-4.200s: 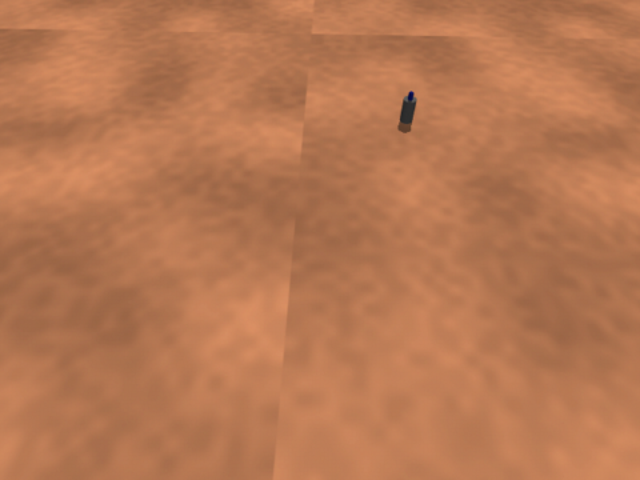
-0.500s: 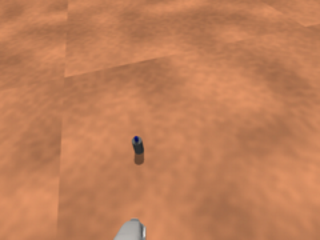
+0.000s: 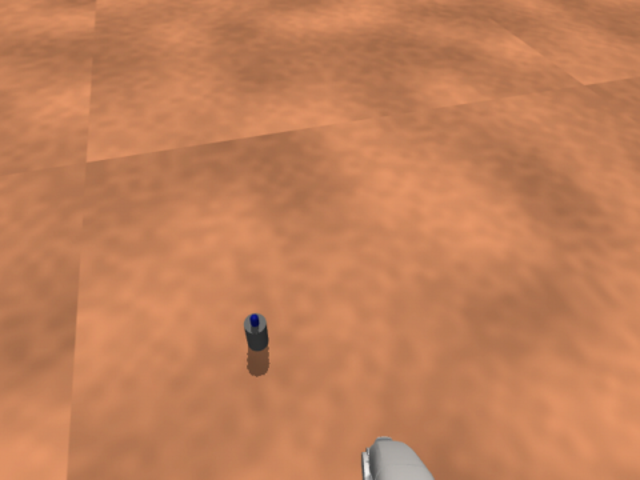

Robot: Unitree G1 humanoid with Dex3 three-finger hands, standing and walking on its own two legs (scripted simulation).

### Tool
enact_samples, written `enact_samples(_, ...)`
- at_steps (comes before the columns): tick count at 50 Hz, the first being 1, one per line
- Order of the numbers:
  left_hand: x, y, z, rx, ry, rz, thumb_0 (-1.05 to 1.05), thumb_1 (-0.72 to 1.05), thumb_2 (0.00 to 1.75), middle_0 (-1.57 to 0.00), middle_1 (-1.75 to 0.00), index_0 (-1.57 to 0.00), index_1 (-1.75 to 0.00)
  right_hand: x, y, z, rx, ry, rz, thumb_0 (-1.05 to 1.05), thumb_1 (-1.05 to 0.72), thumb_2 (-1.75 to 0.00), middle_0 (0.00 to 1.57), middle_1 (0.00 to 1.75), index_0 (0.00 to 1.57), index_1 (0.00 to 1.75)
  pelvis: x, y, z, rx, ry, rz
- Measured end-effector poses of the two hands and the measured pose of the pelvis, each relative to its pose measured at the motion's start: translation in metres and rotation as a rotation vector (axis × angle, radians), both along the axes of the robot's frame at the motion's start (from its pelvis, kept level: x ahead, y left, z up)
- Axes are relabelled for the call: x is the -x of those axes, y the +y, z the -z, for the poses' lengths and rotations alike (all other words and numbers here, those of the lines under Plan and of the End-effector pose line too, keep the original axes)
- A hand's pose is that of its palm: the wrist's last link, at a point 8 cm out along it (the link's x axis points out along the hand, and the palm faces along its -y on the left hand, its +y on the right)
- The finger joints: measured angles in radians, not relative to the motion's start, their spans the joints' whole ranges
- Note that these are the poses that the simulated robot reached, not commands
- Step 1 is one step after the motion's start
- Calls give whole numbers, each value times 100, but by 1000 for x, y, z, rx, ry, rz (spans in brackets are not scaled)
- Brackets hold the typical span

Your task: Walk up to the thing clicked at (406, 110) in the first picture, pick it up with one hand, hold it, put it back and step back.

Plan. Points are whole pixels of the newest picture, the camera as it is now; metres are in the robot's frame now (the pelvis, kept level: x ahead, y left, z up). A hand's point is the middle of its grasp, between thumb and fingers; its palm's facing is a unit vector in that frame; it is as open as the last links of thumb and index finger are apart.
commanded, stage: walk up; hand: left
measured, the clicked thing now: (256, 329) +0.64 +0.17 -0.69
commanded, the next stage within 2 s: none
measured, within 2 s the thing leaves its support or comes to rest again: neither
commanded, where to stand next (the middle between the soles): +0.31 -0.02 m, yaw -1 degrees
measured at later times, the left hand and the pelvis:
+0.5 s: hand (134, 456) +0.17 +0.25 -0.13, palm faces -0.02 -0.91 -0.42, open 7.4 cm; pelvis +0.14 -0.03 +0.00, yaw +0 degrees
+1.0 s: hand (143, 392) +0.27 +0.28 -0.17, palm faces -0.06 -0.92 -0.40, open 7.4 cm; pelvis +0.20 +0.00 -0.02, yaw -2 degrees
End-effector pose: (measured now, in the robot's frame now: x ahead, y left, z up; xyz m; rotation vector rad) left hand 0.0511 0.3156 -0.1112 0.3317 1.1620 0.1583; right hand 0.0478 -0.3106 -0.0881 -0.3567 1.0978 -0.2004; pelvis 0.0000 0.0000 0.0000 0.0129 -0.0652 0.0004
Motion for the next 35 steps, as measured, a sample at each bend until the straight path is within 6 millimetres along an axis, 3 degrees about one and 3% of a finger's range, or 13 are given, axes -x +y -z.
enact_samples(6, -58, -15, -11, -45, -20, 36, 1, 90, 90, -21, -30, -20, -30, -17, -24, 24, -32, 49, 37, 0, -90, -90, 21, 30, 21, 30, -40, -17, 8, -23, 9, 15)
enact_samples(10, -91, -29, -15, -91, -75, 33, 1, 90, 90, -21, -30, -20, -30, -41, -41, 48, -50, 88, 38, 0, -90, -90, 21, 30, 20, 30, -67, -34, 19, 7, 3, 9)
enact_samples(15, -104, -42, -30, -97, -95, 2, 1, 90, 90, -21, -30, -21, -30, -84, -43, 46, -76, 90, 4, 1, -91, -90, 20, 30, 20, 30, -91, -41, 8, -14, -3, 15)
enact_samples(20, -106, -40, -34, -99, -51, -10, 1, 90, 90, -21, -30, -21, -30, -124, -42, 35, -78, 48, -10, 0, -91, -90, 20, 30, 20, 30, -113, -39, 1, -2, -3, 19)
enact_samples(27, -122, -15, -16, -79, -15, -30, 1, 89, 90, -21, -30, -21, -30, -165, -32, 23, -27, 65, -29, 0, -91, -90, 20, 30, 20, 30, -149, -22, 7, 30, 9, 2)
enact_samples(31, -143, 5, 10, -54, 8, -41, 1, 90, 90, -21, -30, -21, -30, -188, -16, 21, 28, 57, -19, 0, -91, -90, 20, 30, 20, 30, -171, -3, 18, 30, 17, -12)
enact_samples(35, -168, 9, 23, -21, 36, -25, 1, 90, 90, -21, -30, -20, -30, -204, 4, 11, 33, 24, -11, 0, -91, -90, 20, 30, 20, 30, -184, 10, 15, 36, 16, 3)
